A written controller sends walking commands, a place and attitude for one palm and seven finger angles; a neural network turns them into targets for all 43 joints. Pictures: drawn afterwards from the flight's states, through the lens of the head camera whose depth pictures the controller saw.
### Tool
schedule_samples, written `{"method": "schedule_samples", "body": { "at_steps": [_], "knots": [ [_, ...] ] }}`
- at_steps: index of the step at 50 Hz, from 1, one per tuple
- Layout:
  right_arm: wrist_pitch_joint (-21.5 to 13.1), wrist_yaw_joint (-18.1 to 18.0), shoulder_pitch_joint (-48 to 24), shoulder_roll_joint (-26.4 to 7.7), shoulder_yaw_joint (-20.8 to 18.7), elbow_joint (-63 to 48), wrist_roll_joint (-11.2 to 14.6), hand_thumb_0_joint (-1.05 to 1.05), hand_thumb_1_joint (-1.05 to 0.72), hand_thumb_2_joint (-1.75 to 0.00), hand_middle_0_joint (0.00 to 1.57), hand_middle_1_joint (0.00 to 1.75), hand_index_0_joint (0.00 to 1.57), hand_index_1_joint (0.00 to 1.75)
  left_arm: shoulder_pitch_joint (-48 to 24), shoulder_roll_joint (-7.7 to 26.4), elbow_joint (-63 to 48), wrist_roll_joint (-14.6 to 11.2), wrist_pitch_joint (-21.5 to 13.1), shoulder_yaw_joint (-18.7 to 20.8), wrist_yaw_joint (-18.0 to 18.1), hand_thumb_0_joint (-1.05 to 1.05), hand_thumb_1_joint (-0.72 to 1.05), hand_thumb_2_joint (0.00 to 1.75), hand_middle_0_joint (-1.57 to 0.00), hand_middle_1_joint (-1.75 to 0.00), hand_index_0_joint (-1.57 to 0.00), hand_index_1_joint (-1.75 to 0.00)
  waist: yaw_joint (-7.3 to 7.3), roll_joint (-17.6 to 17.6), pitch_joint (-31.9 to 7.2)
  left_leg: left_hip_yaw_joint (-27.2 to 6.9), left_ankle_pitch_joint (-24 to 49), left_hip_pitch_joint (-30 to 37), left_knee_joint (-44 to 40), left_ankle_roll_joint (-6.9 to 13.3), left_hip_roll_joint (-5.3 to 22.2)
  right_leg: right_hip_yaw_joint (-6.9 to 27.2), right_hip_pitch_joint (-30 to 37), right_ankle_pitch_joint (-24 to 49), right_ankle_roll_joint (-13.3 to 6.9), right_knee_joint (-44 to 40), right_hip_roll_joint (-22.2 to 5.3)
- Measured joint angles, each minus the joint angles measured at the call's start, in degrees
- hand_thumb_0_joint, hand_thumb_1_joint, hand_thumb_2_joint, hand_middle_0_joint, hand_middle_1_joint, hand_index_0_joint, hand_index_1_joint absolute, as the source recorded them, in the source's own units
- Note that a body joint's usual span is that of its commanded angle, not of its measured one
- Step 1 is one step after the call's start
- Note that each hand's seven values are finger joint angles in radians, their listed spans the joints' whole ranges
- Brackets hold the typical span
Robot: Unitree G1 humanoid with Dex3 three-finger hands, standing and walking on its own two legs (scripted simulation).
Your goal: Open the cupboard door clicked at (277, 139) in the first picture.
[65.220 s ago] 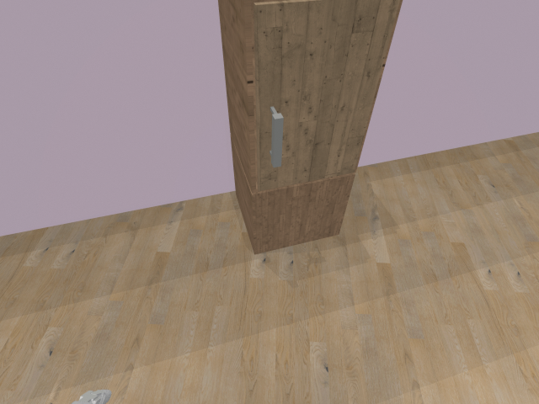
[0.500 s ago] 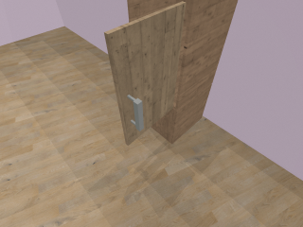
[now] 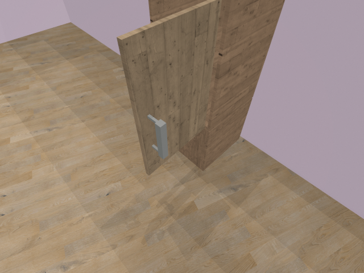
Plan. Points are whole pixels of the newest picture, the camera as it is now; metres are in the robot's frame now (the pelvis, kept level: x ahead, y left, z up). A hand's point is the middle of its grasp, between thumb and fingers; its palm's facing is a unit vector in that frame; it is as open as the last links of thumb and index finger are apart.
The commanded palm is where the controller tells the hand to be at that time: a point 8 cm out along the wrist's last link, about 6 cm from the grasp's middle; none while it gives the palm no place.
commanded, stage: look to check the result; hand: left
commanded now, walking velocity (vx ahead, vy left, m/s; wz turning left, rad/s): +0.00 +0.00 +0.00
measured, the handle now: (157, 137) +0.55 +0.12 -0.11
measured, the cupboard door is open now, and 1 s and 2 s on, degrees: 93 93 93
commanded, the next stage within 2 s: stand and wait in 0.30 s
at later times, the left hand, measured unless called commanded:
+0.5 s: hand out of the picture +0.07 +0.21 -0.17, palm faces +0.01 -0.96 -0.28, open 7.4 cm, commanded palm none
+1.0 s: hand out of the picture +0.08 +0.20 -0.17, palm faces +0.00 -0.96 -0.29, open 7.4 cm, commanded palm none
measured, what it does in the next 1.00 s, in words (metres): stands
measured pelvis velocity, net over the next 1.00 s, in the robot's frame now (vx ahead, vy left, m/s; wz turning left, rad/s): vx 0.03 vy -0.02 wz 0.00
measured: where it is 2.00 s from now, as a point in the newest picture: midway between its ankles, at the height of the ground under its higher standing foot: outside the picture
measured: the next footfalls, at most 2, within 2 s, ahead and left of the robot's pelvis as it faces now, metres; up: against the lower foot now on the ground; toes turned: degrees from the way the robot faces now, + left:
none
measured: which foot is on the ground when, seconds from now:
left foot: down 0.00-1.00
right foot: down 0.00-1.00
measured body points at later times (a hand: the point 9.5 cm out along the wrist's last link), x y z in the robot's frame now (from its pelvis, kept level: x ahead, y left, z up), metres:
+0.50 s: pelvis +0.02 -0.01 +0.00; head +0.04 -0.01 +0.45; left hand +0.07 +0.26 -0.15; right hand +0.08 -0.27 -0.15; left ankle +0.03 +0.12 -0.75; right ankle -0.03 -0.11 -0.75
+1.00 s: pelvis +0.03 -0.02 +0.00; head +0.05 -0.02 +0.45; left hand +0.08 +0.25 -0.14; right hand +0.07 -0.28 -0.15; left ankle +0.03 +0.12 -0.75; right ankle -0.03 -0.11 -0.75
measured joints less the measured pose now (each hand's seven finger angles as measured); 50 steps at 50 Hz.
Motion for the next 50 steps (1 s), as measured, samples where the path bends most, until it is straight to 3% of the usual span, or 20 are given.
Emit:
{"method": "schedule_samples", "body": {
  "at_steps": [26,50],
  "knots": [
    [-0.08,0.14,-3.56,-3.09,0.08,-0.47,0.03,0.0,-0.9,-0.9,0.2,0.3,0.2,0.3,-2.03,2.8,-0.45,-0.02,-0.64,0.17,-0.05,0.0,0.9,0.9,-0.2,-0.3,-0.2,-0.3,0.29,0.16,-0.49,-0.34,-0.82,2.34,-1.66,-0.93,0.54,-0.29,2.8,-0.51,-0.66,-2.56,0.73],
    [0.05,0.06,-2.24,-2.91,0.53,-0.02,0.05,0.0,-0.9,-0.9,0.21,0.3,0.2,0.3,-1.98,2.98,-0.48,-0.14,-0.37,0.11,0.01,0.0,0.9,0.9,-0.2,-0.3,-0.2,-0.3,0.02,0.21,-0.25,-0.22,-1.11,3.54,-2.43,-1.35,0.85,-0.15,4.06,-0.62,-0.96,-3.64,1.1]
  ]
}}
